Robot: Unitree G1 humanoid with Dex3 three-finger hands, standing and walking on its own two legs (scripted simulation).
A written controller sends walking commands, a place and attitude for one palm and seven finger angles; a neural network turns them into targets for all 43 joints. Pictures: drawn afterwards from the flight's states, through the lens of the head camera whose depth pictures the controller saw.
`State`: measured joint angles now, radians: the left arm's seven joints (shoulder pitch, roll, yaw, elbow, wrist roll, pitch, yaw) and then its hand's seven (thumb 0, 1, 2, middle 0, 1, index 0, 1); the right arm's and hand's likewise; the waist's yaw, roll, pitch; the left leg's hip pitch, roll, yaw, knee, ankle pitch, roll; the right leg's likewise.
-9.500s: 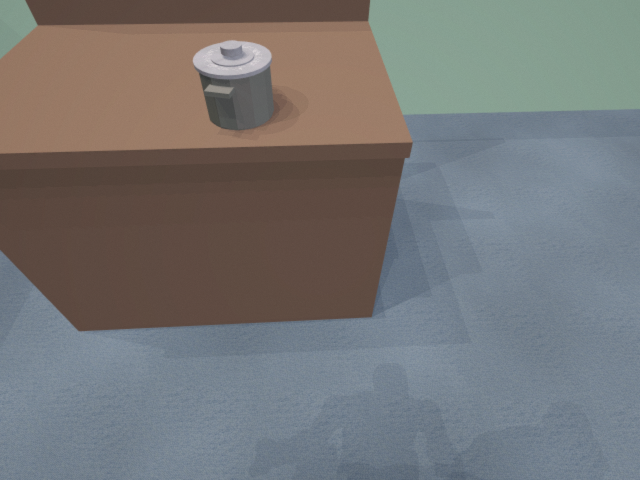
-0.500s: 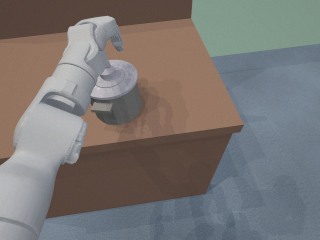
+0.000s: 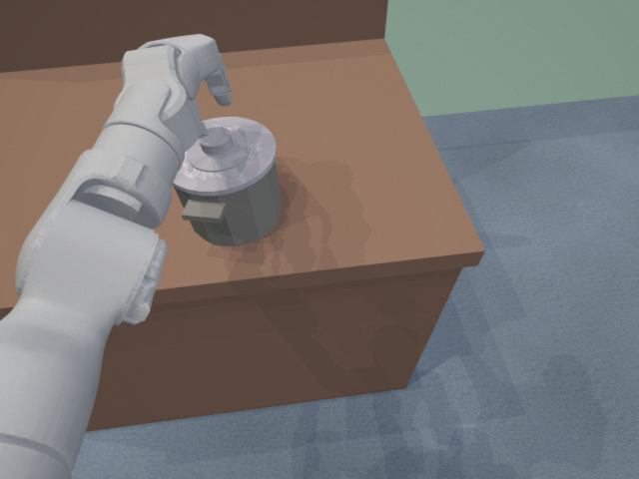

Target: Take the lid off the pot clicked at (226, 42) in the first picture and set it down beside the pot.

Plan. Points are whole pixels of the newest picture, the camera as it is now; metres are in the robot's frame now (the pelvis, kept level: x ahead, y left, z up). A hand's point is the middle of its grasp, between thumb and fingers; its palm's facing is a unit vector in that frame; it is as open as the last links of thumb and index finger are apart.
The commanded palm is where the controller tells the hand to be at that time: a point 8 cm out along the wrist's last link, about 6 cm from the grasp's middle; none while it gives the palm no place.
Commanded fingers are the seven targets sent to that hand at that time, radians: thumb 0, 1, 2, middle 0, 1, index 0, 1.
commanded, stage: move the open hand above the knob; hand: left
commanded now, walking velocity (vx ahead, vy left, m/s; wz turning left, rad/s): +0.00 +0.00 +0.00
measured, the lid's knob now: (215, 140) +0.53 +0.12 +0.14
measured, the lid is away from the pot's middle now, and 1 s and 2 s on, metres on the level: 0.00 0.00 0.00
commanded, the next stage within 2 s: none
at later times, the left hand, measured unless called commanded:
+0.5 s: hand (206, 99) +0.52 +0.12 +0.21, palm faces -0.27 -0.10 -0.96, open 9.9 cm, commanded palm +0.49 +0.13 +0.27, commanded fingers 0.00 -0.33 1.55 -0.86 -0.08 -0.86 -0.08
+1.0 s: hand (191, 112) +0.48 +0.13 +0.22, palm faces -0.26 -0.03 -0.97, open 9.9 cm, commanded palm +0.48 +0.12 +0.27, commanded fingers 0.00 -0.33 1.55 -0.86 -0.08 -0.86 -0.08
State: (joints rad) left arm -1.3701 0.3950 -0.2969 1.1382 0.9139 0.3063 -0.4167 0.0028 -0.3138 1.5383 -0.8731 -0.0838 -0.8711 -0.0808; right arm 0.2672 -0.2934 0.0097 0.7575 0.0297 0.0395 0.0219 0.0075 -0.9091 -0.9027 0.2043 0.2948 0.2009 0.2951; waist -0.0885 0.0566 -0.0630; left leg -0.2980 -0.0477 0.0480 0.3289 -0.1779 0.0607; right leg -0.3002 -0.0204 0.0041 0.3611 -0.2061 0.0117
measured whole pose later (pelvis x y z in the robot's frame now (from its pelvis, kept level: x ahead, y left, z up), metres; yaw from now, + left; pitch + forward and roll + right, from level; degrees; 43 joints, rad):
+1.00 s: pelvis -0.01 +0.00 +0.00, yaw +1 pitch +7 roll +0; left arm -1.34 0.37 -0.35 1.05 0.90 0.26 -0.42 0.00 -0.31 1.54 -0.87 -0.08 -0.87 -0.08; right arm 0.26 -0.29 0.00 0.74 0.03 0.05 0.03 0.01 -0.91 -0.90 0.20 0.29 0.20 0.30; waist -0.07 0.05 -0.07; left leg -0.30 -0.06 0.03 0.35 -0.17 0.06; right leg -0.30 -0.03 -0.01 0.38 -0.21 0.02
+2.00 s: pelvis -0.01 +0.00 +0.00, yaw +1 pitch +6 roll +0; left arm -1.36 0.33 -0.31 1.11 0.89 0.31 -0.40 0.00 -0.32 1.54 -0.87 -0.08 -0.87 -0.08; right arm 0.25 -0.26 0.03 0.76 0.03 0.07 0.04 0.01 -0.91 -0.90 0.20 0.29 0.20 0.30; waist -0.07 0.06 -0.07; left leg -0.28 -0.06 0.04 0.34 -0.17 0.07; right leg -0.28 -0.03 0.00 0.38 -0.21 0.02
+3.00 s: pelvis +0.00 +0.02 +0.00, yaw +1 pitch +9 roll +0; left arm -1.38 0.33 -0.33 1.22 0.89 0.32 -0.45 0.00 -0.31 1.54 -0.87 -0.08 -0.85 -0.07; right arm 0.33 -0.27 0.01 0.79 0.01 0.08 0.02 0.01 -0.91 -0.90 0.21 0.29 0.20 0.30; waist -0.10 0.05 -0.10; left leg -0.34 -0.07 0.03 0.38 -0.20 0.08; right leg -0.32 -0.04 0.00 0.39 -0.22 0.03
